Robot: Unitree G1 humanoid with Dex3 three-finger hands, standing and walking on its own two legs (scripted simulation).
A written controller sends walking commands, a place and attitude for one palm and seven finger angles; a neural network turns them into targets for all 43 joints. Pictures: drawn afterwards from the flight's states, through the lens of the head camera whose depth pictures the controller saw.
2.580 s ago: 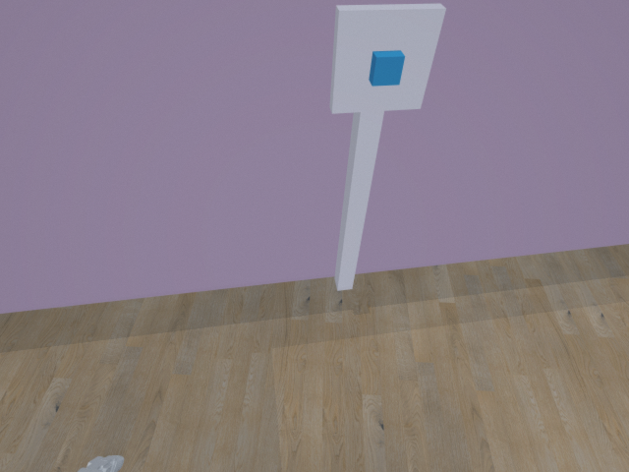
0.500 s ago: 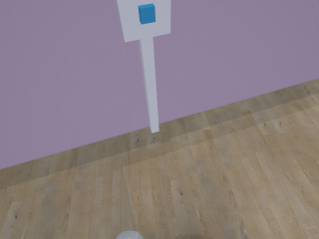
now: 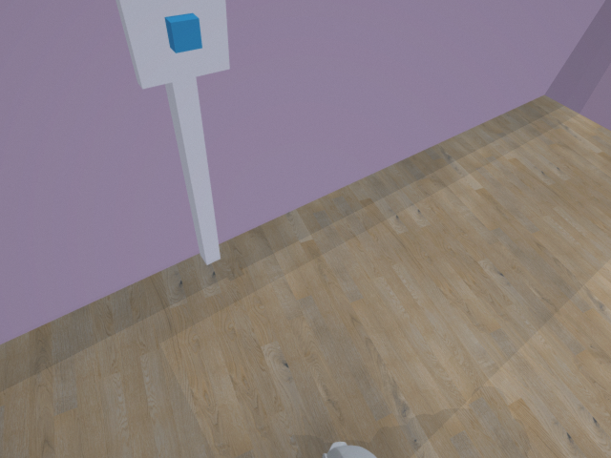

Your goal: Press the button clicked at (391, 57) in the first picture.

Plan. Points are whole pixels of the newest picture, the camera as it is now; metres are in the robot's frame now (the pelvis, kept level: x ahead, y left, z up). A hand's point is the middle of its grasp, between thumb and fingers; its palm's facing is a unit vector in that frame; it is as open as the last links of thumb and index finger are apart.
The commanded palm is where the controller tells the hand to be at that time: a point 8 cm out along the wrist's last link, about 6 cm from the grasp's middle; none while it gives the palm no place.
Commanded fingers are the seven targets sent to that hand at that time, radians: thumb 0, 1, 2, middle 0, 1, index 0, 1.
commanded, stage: walk to a spot facing it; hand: left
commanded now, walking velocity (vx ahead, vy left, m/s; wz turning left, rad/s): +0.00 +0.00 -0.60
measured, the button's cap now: (183, 32) +0.86 +0.34 +0.12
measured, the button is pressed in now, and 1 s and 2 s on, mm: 0 0 0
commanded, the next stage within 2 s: turn to face it in 1.60 s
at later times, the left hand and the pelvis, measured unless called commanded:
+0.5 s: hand (233, 444) +0.17 +0.11 -0.15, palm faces -0.34 -0.91 -0.23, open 7.4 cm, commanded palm none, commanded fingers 0.00 0.90 0.90 -0.20 -0.30 -0.20 -0.30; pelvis +0.00 -0.04 -0.01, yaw -20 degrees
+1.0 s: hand (263, 346) +0.32 +0.09 -0.17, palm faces -0.55 -0.82 -0.16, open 7.4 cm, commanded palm none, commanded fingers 0.00 0.90 0.90 -0.20 -0.30 -0.20 -0.30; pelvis +0.17 -0.05 +0.01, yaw -38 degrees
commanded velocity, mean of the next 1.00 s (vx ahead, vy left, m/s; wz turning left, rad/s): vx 0.23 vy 0.00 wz -0.59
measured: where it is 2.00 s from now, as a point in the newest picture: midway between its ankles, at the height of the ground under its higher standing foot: (397, 407)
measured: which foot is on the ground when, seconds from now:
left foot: down 0.00-0.38, up 0.40-0.76, down 0.78-1.00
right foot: up 0.00-0.36, down 0.38-0.78, up 0.80-1.00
